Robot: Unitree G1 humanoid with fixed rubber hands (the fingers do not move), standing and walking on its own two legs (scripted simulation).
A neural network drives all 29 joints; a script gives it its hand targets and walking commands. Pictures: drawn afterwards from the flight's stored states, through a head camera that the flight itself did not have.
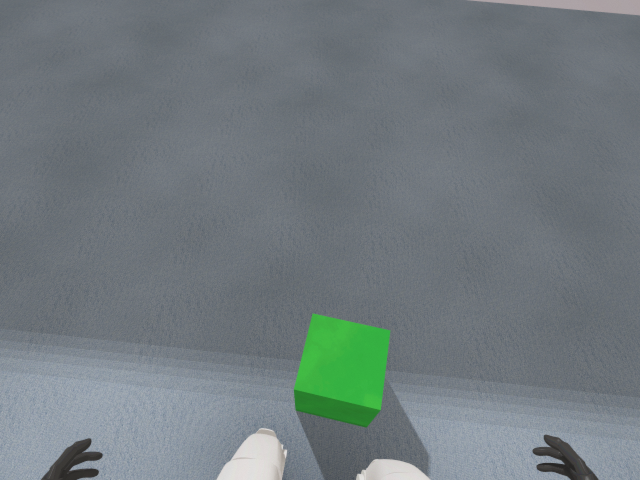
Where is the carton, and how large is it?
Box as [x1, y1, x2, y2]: [294, 314, 389, 427]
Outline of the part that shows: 312,314 294,387 295,408 296,410 366,427 380,409 389,330 317,314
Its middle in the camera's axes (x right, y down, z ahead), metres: +0.05 +0.37 +1.07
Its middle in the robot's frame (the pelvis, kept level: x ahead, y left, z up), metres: +0.40 -0.06 -0.63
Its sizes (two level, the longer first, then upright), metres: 0.210 0.200 0.250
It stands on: the floor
